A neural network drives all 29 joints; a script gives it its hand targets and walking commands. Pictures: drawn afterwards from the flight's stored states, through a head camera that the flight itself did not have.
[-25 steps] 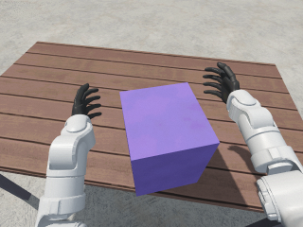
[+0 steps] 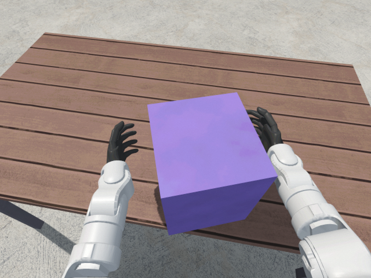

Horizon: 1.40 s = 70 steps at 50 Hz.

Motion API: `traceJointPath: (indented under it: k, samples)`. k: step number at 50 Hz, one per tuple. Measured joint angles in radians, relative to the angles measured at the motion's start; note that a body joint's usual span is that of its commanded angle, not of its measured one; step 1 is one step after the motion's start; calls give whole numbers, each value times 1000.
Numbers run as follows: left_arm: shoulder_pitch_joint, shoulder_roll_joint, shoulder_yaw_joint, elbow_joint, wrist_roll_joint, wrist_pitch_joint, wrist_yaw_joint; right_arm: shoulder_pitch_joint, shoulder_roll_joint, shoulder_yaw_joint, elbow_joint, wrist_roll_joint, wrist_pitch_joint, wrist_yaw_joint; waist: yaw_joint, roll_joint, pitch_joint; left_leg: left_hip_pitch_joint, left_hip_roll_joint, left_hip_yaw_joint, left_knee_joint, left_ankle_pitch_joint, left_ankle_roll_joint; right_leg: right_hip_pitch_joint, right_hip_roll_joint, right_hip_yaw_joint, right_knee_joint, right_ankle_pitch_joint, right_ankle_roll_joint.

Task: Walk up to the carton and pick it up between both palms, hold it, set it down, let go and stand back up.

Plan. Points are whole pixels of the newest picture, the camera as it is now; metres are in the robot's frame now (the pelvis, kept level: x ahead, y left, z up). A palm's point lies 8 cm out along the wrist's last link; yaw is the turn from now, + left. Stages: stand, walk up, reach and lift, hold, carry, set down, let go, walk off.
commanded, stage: reach and lift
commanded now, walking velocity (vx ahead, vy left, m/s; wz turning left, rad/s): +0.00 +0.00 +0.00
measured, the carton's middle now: (200, 167) +0.37 +0.03 -0.01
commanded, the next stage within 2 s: none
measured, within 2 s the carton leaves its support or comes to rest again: neither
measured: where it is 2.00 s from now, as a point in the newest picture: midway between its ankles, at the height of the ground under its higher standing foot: outside the picture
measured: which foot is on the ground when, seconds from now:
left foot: down 0.00-1.00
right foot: down 0.00-1.00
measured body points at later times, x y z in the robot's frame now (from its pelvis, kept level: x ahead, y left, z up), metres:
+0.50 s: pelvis +0.00 +0.00 +0.00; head +0.08 +0.00 +0.44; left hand +0.35 +0.20 +0.03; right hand +0.45 -0.10 +0.04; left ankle +0.02 +0.16 -0.74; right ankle +0.00 -0.11 -0.74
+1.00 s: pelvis +0.00 +0.00 +0.00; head +0.07 +0.00 +0.44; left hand +0.35 +0.18 +0.03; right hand +0.45 -0.10 +0.03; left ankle +0.02 +0.16 -0.74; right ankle +0.00 -0.11 -0.74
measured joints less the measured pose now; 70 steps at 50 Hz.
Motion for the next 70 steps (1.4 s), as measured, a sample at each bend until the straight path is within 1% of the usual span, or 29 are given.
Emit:
traceJointPath:
  k: [4,8,12,17,24,29,34,39,49,58,65,70]
  samples:
    - [7,-4,0,22,5,-51,0,-5,3,0,24,0,-41,-11,12,0,-2,-28,2,0,0,0,-3,-28,2,0,0,0,-1]
    - [28,-6,0,22,4,-104,0,-5,12,5,24,0,-86,-19,13,1,-16,-56,3,0,0,0,-4,-57,2,0,0,0,-1]
    - [34,-7,0,22,5,-128,-2,-4,13,20,24,0,-113,-22,13,2,-29,-74,3,0,0,0,-4,-75,2,0,0,0,-1]
    - [35,-12,0,22,7,-136,-9,-4,13,36,27,0,-123,-30,13,3,-33,-75,3,0,0,0,-4,-75,3,0,0,1,-1]
    - [35,-42,0,27,29,-153,-10,-9,30,38,44,-1,-123,-39,13,3,-44,-75,3,0,0,5,-4,-75,3,0,0,6,-1]
    - [35,-75,0,61,49,-173,-10,-30,64,0,76,-36,-110,-46,10,2,-51,-79,3,0,0,11,-4,-80,3,0,0,12,-1]
    - [34,-87,0,75,69,-179,25,-35,94,-40,77,-88,-102,-61,6,1,-73,-95,5,0,0,16,-4,-97,5,0,0,17,-1]
    - [30,-87,2,82,80,-182,40,-46,106,-54,88,-102,-79,-70,6,1,-74,-96,6,0,0,16,-4,-97,6,0,0,17,-1]
    - [21,-87,3,83,80,-182,40,-47,107,-64,90,-110,-57,-85,6,1,-74,-99,7,0,0,16,-5,-100,7,0,0,17,-1]
    - [20,-87,8,83,80,-183,40,-47,112,-65,90,-113,-55,-91,6,0,-76,-100,8,0,0,16,-5,-101,7,0,0,17,-2]
    - [20,-90,23,84,94,-192,39,-47,123,-79,90,-145,-57,-88,2,0,-76,-100,8,0,0,16,-5,-101,8,0,0,17,-2]
    - [20,-100,47,94,125,-219,14,-47,139,-111,90,-189,-68,-82,2,-1,-76,-100,8,0,0,16,-5,-101,8,0,0,18,-2]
